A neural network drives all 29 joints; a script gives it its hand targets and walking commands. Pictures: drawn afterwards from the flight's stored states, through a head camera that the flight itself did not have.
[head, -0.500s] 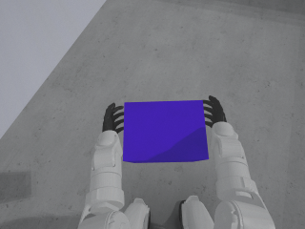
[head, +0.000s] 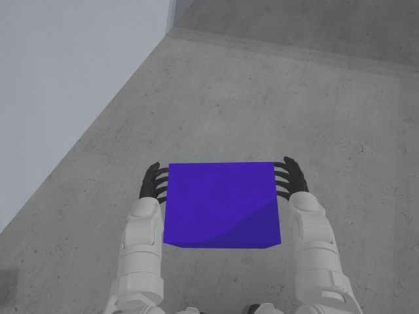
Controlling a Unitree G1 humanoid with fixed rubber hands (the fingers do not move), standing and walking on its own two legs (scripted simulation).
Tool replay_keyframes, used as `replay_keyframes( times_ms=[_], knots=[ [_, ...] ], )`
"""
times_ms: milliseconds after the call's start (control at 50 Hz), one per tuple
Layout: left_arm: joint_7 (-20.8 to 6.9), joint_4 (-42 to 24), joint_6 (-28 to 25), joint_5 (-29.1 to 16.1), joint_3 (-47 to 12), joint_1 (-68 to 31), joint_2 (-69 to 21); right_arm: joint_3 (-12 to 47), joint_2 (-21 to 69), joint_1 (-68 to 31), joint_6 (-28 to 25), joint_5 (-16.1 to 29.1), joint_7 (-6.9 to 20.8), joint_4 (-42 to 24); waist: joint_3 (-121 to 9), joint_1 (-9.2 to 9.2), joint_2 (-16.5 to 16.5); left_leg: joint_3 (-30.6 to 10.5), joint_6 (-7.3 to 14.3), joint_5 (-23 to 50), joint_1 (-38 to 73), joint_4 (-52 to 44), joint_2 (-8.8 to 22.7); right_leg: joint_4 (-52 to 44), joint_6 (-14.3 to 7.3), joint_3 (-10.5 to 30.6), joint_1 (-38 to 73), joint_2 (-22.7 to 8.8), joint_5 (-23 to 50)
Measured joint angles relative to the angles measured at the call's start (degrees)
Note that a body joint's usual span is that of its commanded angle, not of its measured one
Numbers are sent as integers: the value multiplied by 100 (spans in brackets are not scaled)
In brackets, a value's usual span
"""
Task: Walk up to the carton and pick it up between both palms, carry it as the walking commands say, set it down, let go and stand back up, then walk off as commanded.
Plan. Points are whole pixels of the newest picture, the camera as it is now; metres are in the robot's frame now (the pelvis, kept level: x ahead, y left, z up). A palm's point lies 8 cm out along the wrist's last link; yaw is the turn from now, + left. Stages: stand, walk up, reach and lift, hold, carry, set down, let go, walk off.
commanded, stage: reach and lift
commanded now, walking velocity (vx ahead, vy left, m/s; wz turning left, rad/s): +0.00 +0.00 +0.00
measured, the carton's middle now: (222, 210) +0.35 +0.02 -0.10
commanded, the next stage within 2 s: none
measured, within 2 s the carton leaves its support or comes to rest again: neither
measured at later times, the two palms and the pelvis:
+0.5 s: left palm (136, 194) +0.31 +0.16 +0.06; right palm (306, 186) +0.33 -0.13 +0.06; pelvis +0.01 +0.00 +0.03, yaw +0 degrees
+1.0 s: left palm (136, 194) +0.30 +0.15 +0.08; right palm (320, 189) +0.31 -0.14 +0.09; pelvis +0.01 +0.00 +0.03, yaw +0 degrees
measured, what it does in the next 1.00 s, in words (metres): stands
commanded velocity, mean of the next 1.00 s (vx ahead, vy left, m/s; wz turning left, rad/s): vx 0.00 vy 0.00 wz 0.00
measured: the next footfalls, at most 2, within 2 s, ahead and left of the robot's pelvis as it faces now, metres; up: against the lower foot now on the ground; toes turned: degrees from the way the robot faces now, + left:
none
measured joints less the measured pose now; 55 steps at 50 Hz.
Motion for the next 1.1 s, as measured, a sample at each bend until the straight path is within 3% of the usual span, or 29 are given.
replay_keyframes(
  times_ms=[340,760,1100],
  knots=[
    [19,-150,636,-8,-385,353,133,191,129,477,527,-22,-36,-385,263,1,6,-78,13,269,1799,-1022,67,-1008,-13,-49,1816,23,236],
    [60,-639,1887,52,-641,456,170,380,127,515,1652,-23,-17,-767,471,-53,-47,-87,30,411,3461,-1687,137,-1690,-13,-40,3487,67,388],
    [20,-402,1961,245,-538,212,87,121,198,328,1822,-253,-29,-724,650,-276,-41,-72,63,356,3511,-1527,109,-1600,29,-21,3566,48,373]
  ],
)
